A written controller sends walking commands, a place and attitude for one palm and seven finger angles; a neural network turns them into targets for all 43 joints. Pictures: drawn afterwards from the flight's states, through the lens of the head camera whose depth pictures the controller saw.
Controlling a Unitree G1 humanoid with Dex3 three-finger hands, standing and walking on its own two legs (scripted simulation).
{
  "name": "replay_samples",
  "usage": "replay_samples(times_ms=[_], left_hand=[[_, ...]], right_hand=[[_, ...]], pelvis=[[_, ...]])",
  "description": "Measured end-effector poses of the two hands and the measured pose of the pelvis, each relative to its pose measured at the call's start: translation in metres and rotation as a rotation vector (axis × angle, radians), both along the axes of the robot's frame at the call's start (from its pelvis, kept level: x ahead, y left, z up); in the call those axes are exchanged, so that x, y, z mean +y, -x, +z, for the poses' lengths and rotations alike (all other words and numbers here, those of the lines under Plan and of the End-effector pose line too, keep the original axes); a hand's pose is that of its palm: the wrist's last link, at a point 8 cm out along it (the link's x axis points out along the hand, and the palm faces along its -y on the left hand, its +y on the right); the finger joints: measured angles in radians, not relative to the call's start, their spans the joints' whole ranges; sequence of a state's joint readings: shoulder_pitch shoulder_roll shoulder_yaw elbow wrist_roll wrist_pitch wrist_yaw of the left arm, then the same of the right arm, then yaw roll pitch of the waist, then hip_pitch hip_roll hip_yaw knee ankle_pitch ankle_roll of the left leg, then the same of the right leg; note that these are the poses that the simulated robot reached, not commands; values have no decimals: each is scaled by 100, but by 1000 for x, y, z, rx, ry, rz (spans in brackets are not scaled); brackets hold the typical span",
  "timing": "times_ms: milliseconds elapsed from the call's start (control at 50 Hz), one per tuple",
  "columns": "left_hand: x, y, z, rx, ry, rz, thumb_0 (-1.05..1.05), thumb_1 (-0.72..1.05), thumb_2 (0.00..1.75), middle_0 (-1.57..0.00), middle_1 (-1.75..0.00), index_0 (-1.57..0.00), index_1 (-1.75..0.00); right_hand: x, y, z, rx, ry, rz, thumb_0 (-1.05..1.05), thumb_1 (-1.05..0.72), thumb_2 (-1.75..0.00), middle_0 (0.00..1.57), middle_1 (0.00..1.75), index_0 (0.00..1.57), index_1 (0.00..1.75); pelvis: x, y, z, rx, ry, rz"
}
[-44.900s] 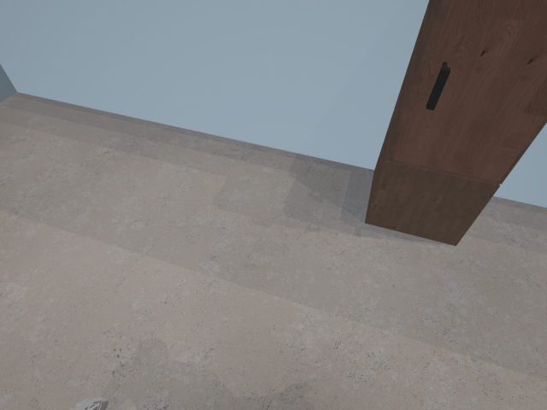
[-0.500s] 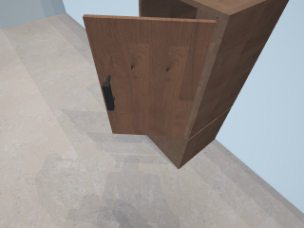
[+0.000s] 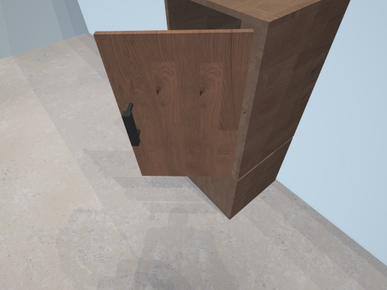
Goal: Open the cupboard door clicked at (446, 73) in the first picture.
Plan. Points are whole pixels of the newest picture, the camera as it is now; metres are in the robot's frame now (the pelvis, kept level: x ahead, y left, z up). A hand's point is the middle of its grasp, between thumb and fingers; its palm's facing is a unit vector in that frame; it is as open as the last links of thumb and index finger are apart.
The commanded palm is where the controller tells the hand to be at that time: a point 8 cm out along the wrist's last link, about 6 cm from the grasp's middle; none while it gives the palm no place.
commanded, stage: raise the hand with hooked fingers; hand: left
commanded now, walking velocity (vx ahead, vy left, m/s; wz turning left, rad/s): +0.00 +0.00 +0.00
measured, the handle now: (133, 124) +0.57 +0.23 -0.02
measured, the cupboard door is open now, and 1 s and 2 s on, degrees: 49 49 49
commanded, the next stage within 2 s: none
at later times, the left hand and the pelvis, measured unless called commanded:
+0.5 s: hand out of the picture +0.13 +0.19 -0.07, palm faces +0.06 -1.00 +0.01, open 8.8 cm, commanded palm +0.12 +0.25 -0.05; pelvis -0.05 -0.02 -0.10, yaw +3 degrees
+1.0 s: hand (83, 260) +0.18 +0.25 -0.04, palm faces +0.03 -1.00 -0.05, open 11.8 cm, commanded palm +0.16 +0.30 -0.03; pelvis -0.05 +0.02 -0.08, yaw +2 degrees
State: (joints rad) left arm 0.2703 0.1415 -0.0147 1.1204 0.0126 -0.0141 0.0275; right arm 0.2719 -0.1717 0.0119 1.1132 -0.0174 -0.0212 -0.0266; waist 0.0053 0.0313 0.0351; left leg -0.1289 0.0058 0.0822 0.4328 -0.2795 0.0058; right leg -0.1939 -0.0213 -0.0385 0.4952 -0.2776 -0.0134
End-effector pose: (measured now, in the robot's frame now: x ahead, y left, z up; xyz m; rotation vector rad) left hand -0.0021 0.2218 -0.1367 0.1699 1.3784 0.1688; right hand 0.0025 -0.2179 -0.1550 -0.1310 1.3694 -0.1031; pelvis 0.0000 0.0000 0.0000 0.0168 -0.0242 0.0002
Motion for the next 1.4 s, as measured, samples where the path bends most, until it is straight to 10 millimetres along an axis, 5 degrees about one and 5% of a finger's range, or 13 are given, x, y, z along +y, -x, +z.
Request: replay_samples(times_ms=[80,200,280,360,460,560,700,800,900,1080,1260,1400], left_hand=[[-3,-3,2,-43,-4,52,1,92,89,-20,-30,-20,-30],[12,-108,95,-812,-63,103,3,90,88,-21,-33,-21,-33],[7,-155,129,-1238,19,-5,2,83,85,-21,-37,-21,-37],[-2,-154,118,-1439,122,-189,1,74,82,-21,-42,-21,-42],[9,-120,74,-1322,181,-139,1,61,77,-23,-49,-23,-49],[27,-100,73,-1315,84,-95,2,49,72,-23,-57,-23,-56],[41,-135,89,-1354,119,-203,1,33,65,-24,-67,-24,-67],[53,-157,92,-1280,154,-193,1,21,60,-25,-75,-25,-74],[68,-161,100,-1290,118,-167,1,10,55,-26,-82,-26,-82],[86,-166,102,-1315,115,-177,0,-11,46,-27,-96,-27,-95],[104,-178,114,-1333,100,-170,0,-32,37,-29,-109,-29,-109],[119,-189,120,-1320,98,-158,-1,-44,32,-30,-117,-30,-116]], right_hand=[[-9,-4,4,-29,13,-4,1,-91,-90,20,30,20,30],[-36,-65,26,-439,97,37,2,-91,-90,20,30,20,30],[-53,-116,43,-685,129,94,2,-91,-90,20,30,20,30],[-61,-156,54,-873,153,156,2,-91,-90,20,30,20,30],[-52,-184,54,-971,160,191,2,-91,-90,20,30,20,30],[-23,-180,31,-927,120,235,1,-91,-90,19,30,20,30],[11,-133,-14,-734,37,217,2,-91,-90,20,30,21,30],[14,-96,-20,-636,35,142,2,-90,-90,20,30,21,30],[3,-79,-11,-596,88,115,2,-90,-90,20,30,21,30],[-13,-100,10,-636,179,154,2,-91,-90,20,30,21,30],[8,-135,27,-714,145,201,2,-91,-90,20,30,21,30],[21,-140,25,-703,103,219,2,-90,-90,20,30,21,30]], pelvis=[[-6,4,-1,5,8,3],[-10,17,-10,38,7,54],[-16,33,-31,130,-1,45],[-21,46,-63,198,-6,33],[-21,53,-90,224,5,41],[-18,57,-100,231,41,56],[-9,63,-101,248,73,65],[1,61,-91,255,67,50],[10,56,-83,260,61,41],[22,49,-80,259,68,43],[25,43,-74,247,77,49],[23,40,-70,244,80,53]])
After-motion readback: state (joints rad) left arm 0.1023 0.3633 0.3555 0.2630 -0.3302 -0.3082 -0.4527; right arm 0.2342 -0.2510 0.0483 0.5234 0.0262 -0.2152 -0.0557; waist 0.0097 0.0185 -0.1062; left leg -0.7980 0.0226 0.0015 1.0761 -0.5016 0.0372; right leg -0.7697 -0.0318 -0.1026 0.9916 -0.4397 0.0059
